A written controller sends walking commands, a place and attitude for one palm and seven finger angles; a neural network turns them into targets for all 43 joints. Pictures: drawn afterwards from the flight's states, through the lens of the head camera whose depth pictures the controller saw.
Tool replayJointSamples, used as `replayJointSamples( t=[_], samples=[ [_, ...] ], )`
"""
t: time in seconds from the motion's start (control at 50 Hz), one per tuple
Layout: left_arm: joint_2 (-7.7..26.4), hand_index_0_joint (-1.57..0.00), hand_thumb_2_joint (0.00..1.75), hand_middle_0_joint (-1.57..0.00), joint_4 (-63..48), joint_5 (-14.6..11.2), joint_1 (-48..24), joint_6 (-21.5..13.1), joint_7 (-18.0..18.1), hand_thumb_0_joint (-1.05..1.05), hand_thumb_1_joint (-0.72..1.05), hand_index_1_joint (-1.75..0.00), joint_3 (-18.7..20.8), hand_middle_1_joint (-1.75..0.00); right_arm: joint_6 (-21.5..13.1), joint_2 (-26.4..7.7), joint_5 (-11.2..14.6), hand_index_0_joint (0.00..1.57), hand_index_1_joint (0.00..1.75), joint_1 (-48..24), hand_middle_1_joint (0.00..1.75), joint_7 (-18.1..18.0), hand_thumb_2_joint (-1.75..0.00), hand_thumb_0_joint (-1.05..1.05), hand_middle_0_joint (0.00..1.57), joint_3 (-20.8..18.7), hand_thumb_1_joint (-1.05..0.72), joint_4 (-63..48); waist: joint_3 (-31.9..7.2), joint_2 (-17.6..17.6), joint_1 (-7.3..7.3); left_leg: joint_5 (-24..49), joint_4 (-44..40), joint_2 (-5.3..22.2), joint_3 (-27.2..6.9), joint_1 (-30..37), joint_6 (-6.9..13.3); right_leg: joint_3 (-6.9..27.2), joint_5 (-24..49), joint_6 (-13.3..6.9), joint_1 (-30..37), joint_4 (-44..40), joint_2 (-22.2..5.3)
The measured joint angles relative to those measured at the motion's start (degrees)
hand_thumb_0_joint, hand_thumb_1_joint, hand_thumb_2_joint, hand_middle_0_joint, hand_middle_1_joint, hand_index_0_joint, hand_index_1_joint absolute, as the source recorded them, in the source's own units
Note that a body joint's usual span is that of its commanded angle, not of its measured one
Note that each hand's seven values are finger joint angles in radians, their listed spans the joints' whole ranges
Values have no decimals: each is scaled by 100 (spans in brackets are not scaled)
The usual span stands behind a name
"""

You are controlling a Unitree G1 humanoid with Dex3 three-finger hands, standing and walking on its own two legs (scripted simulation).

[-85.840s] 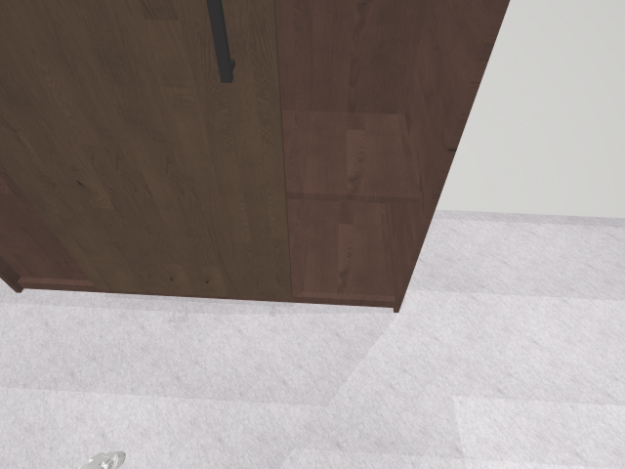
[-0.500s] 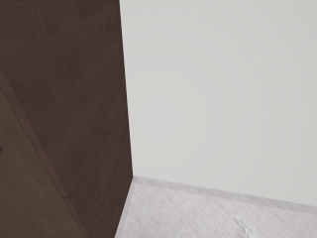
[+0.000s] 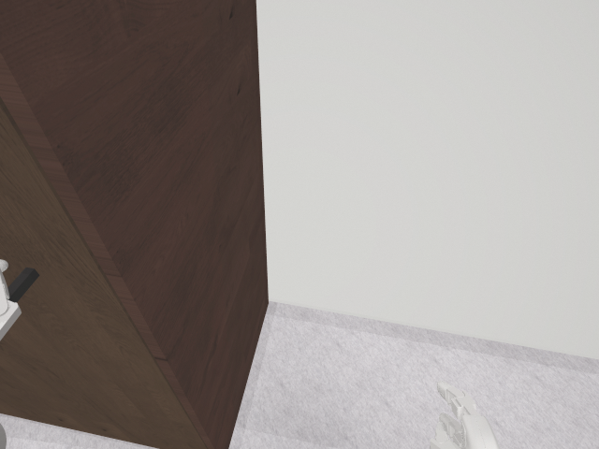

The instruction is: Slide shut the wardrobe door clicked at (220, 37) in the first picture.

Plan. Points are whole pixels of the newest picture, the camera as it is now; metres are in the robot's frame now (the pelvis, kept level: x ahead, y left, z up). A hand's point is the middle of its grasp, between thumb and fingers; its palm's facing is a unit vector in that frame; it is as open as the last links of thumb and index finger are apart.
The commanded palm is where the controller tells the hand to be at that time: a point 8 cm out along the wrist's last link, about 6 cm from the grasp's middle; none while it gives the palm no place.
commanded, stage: stop walking and hold the door there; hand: left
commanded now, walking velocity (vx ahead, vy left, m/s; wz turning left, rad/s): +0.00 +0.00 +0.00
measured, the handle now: out of the picture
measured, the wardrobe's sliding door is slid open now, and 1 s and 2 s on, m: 0.00 0.00 0.00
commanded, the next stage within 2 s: none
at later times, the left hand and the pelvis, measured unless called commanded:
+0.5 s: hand (1, 303) +0.18 +0.30 +0.19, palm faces +0.69 -0.69 -0.22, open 7.3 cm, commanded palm +0.12 +0.29 +0.18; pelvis +0.02 +0.02 +0.00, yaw +0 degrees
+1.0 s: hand out of the picture +0.17 +0.30 +0.19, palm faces +0.49 -0.85 -0.18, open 7.3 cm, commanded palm +0.12 +0.29 +0.18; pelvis -0.03 +0.08 +0.00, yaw -2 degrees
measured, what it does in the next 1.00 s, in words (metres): steps on the spot: right foot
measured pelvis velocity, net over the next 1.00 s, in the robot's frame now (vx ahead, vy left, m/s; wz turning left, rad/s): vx -0.03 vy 0.08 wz -0.04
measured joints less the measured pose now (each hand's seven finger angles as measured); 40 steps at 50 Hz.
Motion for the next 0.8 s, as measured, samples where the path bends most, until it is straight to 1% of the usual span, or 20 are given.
replayJointSamples(
  t=[0.06, 0.1, 0.12, 0.2, 0.3, 0.38, 0.52, 0.62, 0.72, 0.8],
  samples=[
    [-23, 0, 77, -46, -37, 38, 54, 52, 7, -6, 72, -127, -73, -140, -19, 122, -12, 20, 30, -27, 30, 47, -90, 2, 20, 157, -90, -151, -61, 35, 52, 19, -56, -38, 37, -40, 2, -17, 368, -36, 266, -912, -7],
    [-95, 0, 76, -46, -54, 52, 77, 57, -13, -7, 72, -127, -117, -140, 6, 149, -24, 20, 30, -83, 30, 55, -90, 1, 20, 211, -90, -194, -58, 127, 70, -11, -2, -33, 32, -76, -1, -17, 977, -12, 329, -1171, 3],
    [-142, 0, 76, -46, -72, 57, 99, 62, -27, -6, 72, -128, -156, -140, 15, 151, -29, 20, 30, -98, 30, 54, -90, 1, 20, 226, -90, -186, -74, 180, 82, -26, 8, -21, 17, -84, -2, -31, 1074, 19, 348, -1222, 14],
    [-293, -1, 77, -46, -205, 95, 253, 18, -50, -6, 72, -128, -296, -140, 50, 136, -23, 21, 30, -94, 30, 22, -90, 1, 20, 258, -90, -120, -207, 222, 168, -34, -68, -20, 37, -79, 46, -10, 1064, 99, 388, -1380, 14],
    [-357, -2, 77, -46, -318, 129, 476, -95, -17, -6, 72, -128, -390, -140, 76, 77, 14, 21, 30, -42, 30, -55, -90, 1, 20, 198, -90, -133, -290, 143, 202, 11, -267, -126, 88, 29, 100, 40, 1002, 148, 398, -1376, -93],
    [-383, -1, 78, -46, -334, 123, 590, -140, 9, -5, 72, -128, -430, -140, 97, 6, 36, 21, 30, -12, 30, -80, -90, 2, 20, 127, -90, -156, -335, 150, 188, 21, -334, -165, 76, 76, 112, 29, 983, 180, 442, -1413, -132],
    [-381, -1, 78, -46, -298, 86, 645, -186, 14, -5, 72, -128, -440, -140, 155, -108, 74, 20, 30, -9, 30, -82, -90, 2, 20, 30, -90, -182, -378, 207, 149, -21, -260, -138, 54, 38, 106, 5, 1006, 176, 465, -1467, -104],
    [-356, -1, 77, -46, -216, 74, 629, -207, 22, -6, 72, -128, -425, -140, 185, -129, 99, 20, 30, 32, 30, -94, -90, 2, 20, 2, -90, -234, -406, 250, 109, -5, -243, -121, 48, -5, 115, -3, 1032, 177, 442, -1485, -86],
    [-314, 0, 76, -46, -287, 50, 604, -250, 2, -6, 72, -128, -455, -140, 286, -263, 105, 20, 30, 19, 30, -28, -90, 1, 20, -38, -90, -368, -350, 380, 57, -137, 182, -58, 24, -337, 118, -36, 1045, 187, 253, -1348, -25],
    [-251, 0, 76, -46, -489, 18, 551, -284, -23, -7, 72, -128, -606, -140, 458, -426, 126, 20, 30, -91, 30, 33, -90, 1, 20, -124, -90, -402, -226, 410, -1, -255, 578, -131, 77, -618, 90, 0, 930, 287, -20, -955, -113]
  ],
)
